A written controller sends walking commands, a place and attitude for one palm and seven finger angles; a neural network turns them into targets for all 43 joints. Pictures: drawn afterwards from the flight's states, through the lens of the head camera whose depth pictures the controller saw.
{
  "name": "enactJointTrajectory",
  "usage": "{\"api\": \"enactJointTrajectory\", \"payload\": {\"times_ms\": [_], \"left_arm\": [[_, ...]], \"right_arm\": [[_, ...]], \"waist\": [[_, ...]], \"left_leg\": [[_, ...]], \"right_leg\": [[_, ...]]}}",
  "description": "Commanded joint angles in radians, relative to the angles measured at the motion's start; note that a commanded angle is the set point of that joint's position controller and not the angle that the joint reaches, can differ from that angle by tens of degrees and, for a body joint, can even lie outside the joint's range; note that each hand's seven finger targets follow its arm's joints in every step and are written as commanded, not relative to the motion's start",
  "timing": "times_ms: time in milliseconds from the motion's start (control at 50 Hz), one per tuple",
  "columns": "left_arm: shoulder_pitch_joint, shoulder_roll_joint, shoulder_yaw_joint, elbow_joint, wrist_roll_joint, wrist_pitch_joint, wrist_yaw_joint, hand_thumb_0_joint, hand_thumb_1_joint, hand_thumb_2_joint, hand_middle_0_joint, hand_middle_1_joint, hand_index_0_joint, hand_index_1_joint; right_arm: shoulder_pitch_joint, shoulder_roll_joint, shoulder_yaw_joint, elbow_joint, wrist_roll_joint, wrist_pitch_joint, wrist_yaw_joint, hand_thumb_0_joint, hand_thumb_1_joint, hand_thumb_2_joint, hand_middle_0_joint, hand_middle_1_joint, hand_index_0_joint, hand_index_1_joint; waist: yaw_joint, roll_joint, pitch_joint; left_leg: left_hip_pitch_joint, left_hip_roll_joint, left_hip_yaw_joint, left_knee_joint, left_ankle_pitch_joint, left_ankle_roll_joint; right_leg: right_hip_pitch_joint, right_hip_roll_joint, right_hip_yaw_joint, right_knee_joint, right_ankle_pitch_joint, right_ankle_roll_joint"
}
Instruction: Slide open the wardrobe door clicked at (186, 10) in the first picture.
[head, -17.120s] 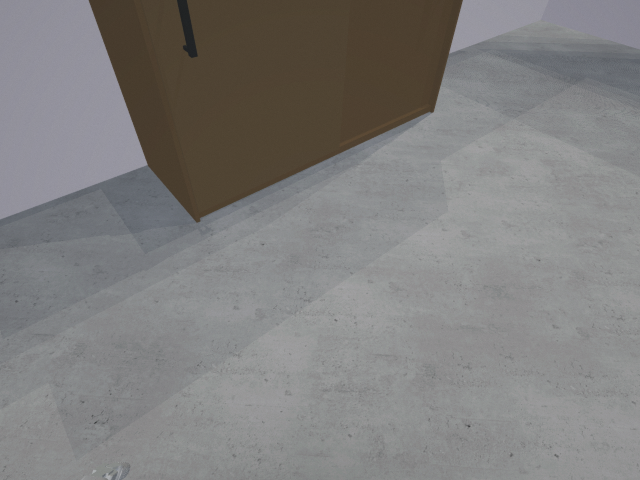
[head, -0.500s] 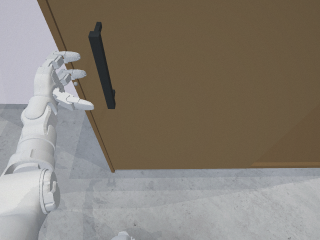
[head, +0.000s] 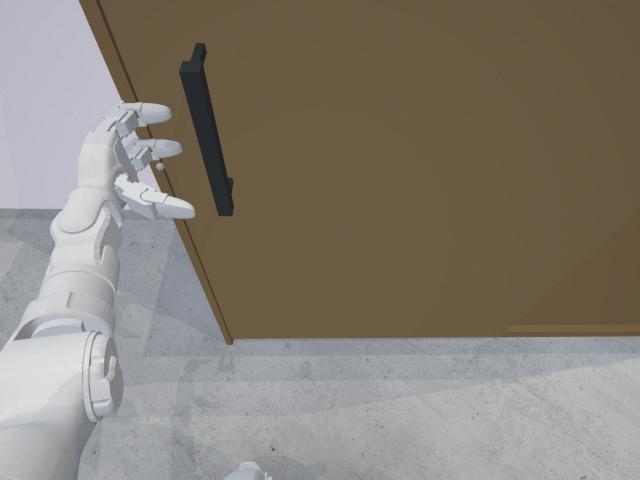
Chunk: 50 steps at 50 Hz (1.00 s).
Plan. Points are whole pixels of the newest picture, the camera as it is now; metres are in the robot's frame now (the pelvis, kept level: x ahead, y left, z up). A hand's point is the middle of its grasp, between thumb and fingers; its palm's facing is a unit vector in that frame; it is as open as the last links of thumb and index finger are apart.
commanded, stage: move the hooked fingers beside the handle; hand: left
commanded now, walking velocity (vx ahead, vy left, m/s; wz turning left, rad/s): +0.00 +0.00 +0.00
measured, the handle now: (214, 141) +0.53 +0.13 +0.11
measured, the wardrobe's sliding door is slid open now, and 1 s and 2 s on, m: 0.00 0.00 0.00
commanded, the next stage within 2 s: feel for the door with the fingertips in 1.34 s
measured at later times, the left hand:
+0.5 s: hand (154, 173) +0.47 +0.19 +0.12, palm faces -0.04 -1.00 +0.02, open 14.0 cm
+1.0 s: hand (161, 177) +0.46 +0.18 +0.12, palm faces -0.02 -1.00 +0.01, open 14.0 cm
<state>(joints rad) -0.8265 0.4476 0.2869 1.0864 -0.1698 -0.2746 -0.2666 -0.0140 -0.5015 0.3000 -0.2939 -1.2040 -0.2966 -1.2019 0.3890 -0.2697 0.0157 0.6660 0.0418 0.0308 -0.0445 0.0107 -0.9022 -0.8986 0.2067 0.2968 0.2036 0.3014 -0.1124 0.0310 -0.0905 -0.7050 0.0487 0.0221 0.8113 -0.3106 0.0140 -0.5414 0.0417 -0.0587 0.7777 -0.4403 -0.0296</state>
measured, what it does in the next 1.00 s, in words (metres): stands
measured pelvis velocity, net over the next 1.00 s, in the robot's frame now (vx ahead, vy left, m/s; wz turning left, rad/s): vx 0.00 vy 0.01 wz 0.00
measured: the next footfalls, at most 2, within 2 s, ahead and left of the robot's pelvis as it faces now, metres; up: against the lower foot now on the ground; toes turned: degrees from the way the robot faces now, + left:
none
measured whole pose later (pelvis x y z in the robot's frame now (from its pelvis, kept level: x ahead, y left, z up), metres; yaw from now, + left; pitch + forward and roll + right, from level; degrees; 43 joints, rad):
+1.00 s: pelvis +0.00 +0.01 +0.00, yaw +0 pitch +11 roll -2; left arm -0.80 0.41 0.29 1.06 -0.16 -0.27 -0.24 -0.01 -0.50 0.30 -0.29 -1.20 -0.30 -1.20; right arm 0.38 -0.26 0.02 0.66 0.04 0.03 -0.04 0.01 -0.90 -0.90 0.21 0.30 0.20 0.30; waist -0.11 0.03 -0.09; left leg -0.71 0.04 0.02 0.82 -0.32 0.02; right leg -0.54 0.04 -0.06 0.79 -0.44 -0.02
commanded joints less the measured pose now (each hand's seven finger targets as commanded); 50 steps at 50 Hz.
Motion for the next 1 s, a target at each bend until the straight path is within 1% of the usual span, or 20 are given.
{"api": "enactJointTrajectory", "payload": {"times_ms": [0,40,80,100,140,160,200,260,320,360,460,540,580,680,740,820,860,900,960,980], "left_arm": [[-0.453,0.196,0.038,-0.147,-0.022,-0.037,-0.002,0.0,-0.5,0.3,-0.3,-1.2,-0.3,-1.2],[-0.466,0.232,0.067,-0.169,-0.011,-0.046,0.015,0.0,-0.5,0.3,-0.3,-1.2,-0.3,-1.2],[-0.478,0.291,0.116,-0.238,0.001,-0.08,0.038,0.0,-0.5,0.3,-0.3,-1.2,-0.3,-1.2],[-0.491,0.31,0.123,-0.256,0.009,-0.095,0.045,0.0,-0.5,0.3,-0.3,-1.2,-0.3,-1.2],[-0.526,0.278,0.096,-0.274,0.017,-0.117,0.051,0.0,-0.5,0.3,-0.3,-1.2,-0.3,-1.2],[-0.515,0.292,0.111,-0.268,0.016,-0.125,0.052,0.0,-0.5,0.3,-0.3,-1.2,-0.3,-1.2],[-0.478,0.339,0.138,-0.242,0.023,-0.118,0.041,0.0,-0.5,0.3,-0.3,-1.2,-0.3,-1.2],[-0.45,0.265,0.074,-0.164,0.014,-0.079,0.005,0.0,-0.5,0.3,-0.3,-1.2,-0.3,-1.2],[-0.415,0.235,0.054,-0.171,-0.007,-0.053,-0.025,0.0,-0.5,0.3,-0.3,-1.2,-0.3,-1.2],[-0.448,0.182,0.022,-0.196,-0.027,-0.056,-0.034,0.0,-0.5,0.3,-0.3,-1.2,-0.3,-1.2],[-0.489,0.19,0.036,-0.231,-0.032,-0.074,-0.007,0.0,-0.5,0.3,-0.3,-1.2,-0.3,-1.2],[-0.527,0.204,0.043,-0.242,0.004,-0.087,0.036,0.0,-0.5,0.3,-0.3,-1.2,-0.3,-1.2],[-0.514,0.25,0.084,-0.243,0.017,-0.095,0.056,0.0,-0.5,0.3,-0.3,-1.2,-0.3,-1.2],[-0.454,0.262,0.096,-0.266,0.025,-0.097,0.056,0.0,-0.5,0.3,-0.3,-1.2,-0.3,-1.2],[-0.409,0.175,0.033,-0.233,0.01,-0.068,0.033,0.0,-0.5,0.3,-0.3,-1.2,-0.3,-1.2],[-0.371,0.197,0.059,-0.207,-0.013,-0.041,0.015,0.0,-0.5,0.3,-0.3,-1.2,-0.3,-1.2],[-0.431,0.133,0.002,-0.237,-0.016,-0.049,0.014,0.0,-0.5,0.3,-0.3,-1.2,-0.3,-1.2],[-0.472,0.127,-0.007,-0.235,-0.009,-0.058,0.025,0.0,-0.5,0.3,-0.3,-1.2,-0.3,-1.2],[-0.504,0.202,0.053,-0.282,-0.008,-0.089,0.046,0.0,-0.5,0.3,-0.3,-1.2,-0.3,-1.2],[-0.521,0.214,0.055,-0.303,0.001,-0.1,0.049,0.0,-0.5,0.3,-0.3,-1.2,-0.3,-1.2]], "right_arm": [[0.076,-0.17,-0.058,-0.081,0.001,-0.026,-0.018,0.0,-0.9,-0.9,0.2,0.3,0.2,0.3],[0.083,-0.17,-0.059,-0.084,-0.002,-0.027,-0.016,0.0,-0.9,-0.9,0.2,0.3,0.2,0.3],[0.077,-0.168,-0.06,-0.091,-0.006,-0.03,-0.014,0.0,-0.9,-0.9,0.2,0.3,0.2,0.3],[0.078,-0.166,-0.057,-0.092,-0.006,-0.029,-0.014,0.0,-0.9,-0.9,0.2,0.3,0.2,0.3],[0.073,-0.158,-0.056,-0.089,-0.007,-0.033,-0.011,0.0,-0.9,-0.9,0.2,0.3,0.2,0.3],[0.078,-0.159,-0.057,-0.088,-0.008,-0.034,-0.013,0.0,-0.9,-0.9,0.2,0.3,0.2,0.3],[0.076,-0.167,-0.057,-0.087,-0.005,-0.03,-0.017,0.0,-0.9,-0.9,0.2,0.3,0.2,0.3],[0.08,-0.165,-0.054,-0.089,0.001,-0.025,-0.02,0.0,-0.9,-0.9,0.2,0.3,0.2,0.3],[0.078,-0.171,-0.06,-0.094,0.004,-0.022,-0.02,0.0,-0.9,-0.9,0.2,0.3,0.2,0.3],[0.082,-0.166,-0.06,-0.096,0.001,-0.027,-0.019,0.0,-0.9,-0.9,0.2,0.3,0.2,0.3],[0.085,-0.17,-0.064,-0.082,-0.002,-0.034,-0.017,0.0,-0.9,-0.9,0.2,0.3,0.2,0.3],[0.08,-0.167,-0.063,-0.072,-0.007,-0.037,-0.011,0.0,-0.9,-0.9,0.2,0.3,0.2,0.3],[0.08,-0.169,-0.062,-0.073,-0.01,-0.039,-0.008,0.0,-0.9,-0.9,0.2,0.3,0.2,0.3],[0.071,-0.166,-0.06,-0.091,-0.009,-0.033,-0.005,0.0,-0.9,-0.9,0.2,0.3,0.2,0.3],[0.065,-0.161,-0.06,-0.103,-0.004,-0.028,-0.001,0.0,-0.9,-0.9,0.2,0.3,0.2,0.3],[0.068,-0.17,-0.062,-0.11,0.0,-0.02,-0.007,0.0,-0.9,-0.9,0.2,0.3,0.2,0.3],[0.066,-0.16,-0.059,-0.11,0.0,-0.022,-0.01,0.0,-0.9,-0.9,0.2,0.3,0.2,0.3],[0.066,-0.16,-0.061,-0.094,-0.003,-0.025,-0.008,0.0,-0.9,-0.9,0.2,0.3,0.2,0.3],[0.071,-0.166,-0.064,-0.09,-0.007,-0.032,-0.011,0.0,-0.9,-0.9,0.2,0.3,0.2,0.3],[0.064,-0.164,-0.062,-0.087,-0.006,-0.034,-0.01,0.0,-0.9,-0.9,0.2,0.3,0.2,0.3]], "waist": [[-0.028,-0.011,-0.273],[-0.016,-0.005,-0.303],[0.006,0.047,-0.394],[0.005,0.065,-0.404],[-0.007,0.081,-0.398],[-0.007,0.05,-0.4],[0.002,0.064,-0.414],[-0.02,0.048,-0.345],[-0.016,0.049,-0.336],[-0.029,0.043,-0.328],[-0.032,0.027,-0.333],[-0.027,0.088,-0.353],[-0.009,0.091,-0.391],[0.009,0.089,-0.44],[-0.003,0.054,-0.377],[-0.002,-0.021,-0.316],[-0.023,0.013,-0.298],[-0.033,0.029,-0.282],[-0.019,0.055,-0.35],[-0.011,0.096,-0.39]], "left_leg": [[0.354,-0.029,-0.057,-0.058,0.19,0.036],[0.351,-0.031,-0.059,-0.06,0.192,0.036],[0.387,-0.034,-0.054,-0.048,0.236,0.034],[0.394,-0.033,-0.056,-0.047,0.241,0.033],[0.408,-0.031,-0.057,-0.044,0.225,0.029],[0.395,-0.033,-0.056,-0.037,0.229,0.035],[0.387,-0.032,-0.05,-0.042,0.233,0.033],[0.363,-0.035,-0.046,-0.044,0.217,0.037],[0.388,-0.027,-0.05,-0.052,0.22,0.033],[0.409,-0.028,-0.056,-0.048,0.234,0.036],[0.424,-0.024,-0.073,-0.047,0.228,0.034],[0.459,-0.017,-0.088,-0.047,0.226,0.022],[0.462,-0.02,-0.088,-0.04,0.244,0.023],[0.471,-0.021,-0.076,-0.033,0.312,0.02],[0.449,-0.02,-0.072,-0.044,0.281,0.02],[0.392,-0.023,-0.062,-0.059,0.241,0.029],[0.401,-0.027,-0.062,-0.052,0.238,0.031],[0.416,-0.023,-0.076,-0.056,0.204,0.028],[0.437,-0.026,-0.077,-0.046,0.222,0.029],[0.462,-0.025,-0.08,-0.047,0.231,0.023]], "right_leg": [[-0.085,0.011,0.039,-0.135,0.319,0.023],[-0.067,0.009,0.041,-0.128,0.318,0.022],[-0.031,0.008,0.052,-0.111,0.36,0.021],[-0.029,0.009,0.052,-0.108,0.358,0.02],[-0.051,0.012,0.049,-0.109,0.333,0.021],[-0.031,0.015,0.049,-0.108,0.344,0.021],[-0.011,0.012,0.058,-0.109,0.367,0.022],[-0.035,0.013,0.049,-0.121,0.361,0.023],[-0.064,0.015,0.042,-0.129,0.345,0.021],[-0.08,0.018,0.032,-0.128,0.339,0.018],[-0.107,0.018,0.027,-0.121,0.305,0.017],[-0.153,0.017,0.023,-0.106,0.265,0.013],[-0.13,0.018,0.026,-0.097,0.282,0.012],[-0.076,0.019,0.026,-0.084,0.359,0.011],[-0.087,0.023,0.019,-0.1,0.344,0.014],[-0.061,0.021,0.023,-0.118,0.345,0.017],[-0.084,0.019,0.023,-0.118,0.334,0.017],[-0.132,0.018,0.021,-0.122,0.282,0.017],[-0.102,0.018,0.029,-0.113,0.289,0.012],[-0.103,0.015,0.032,-0.106,0.292,0.01]]}}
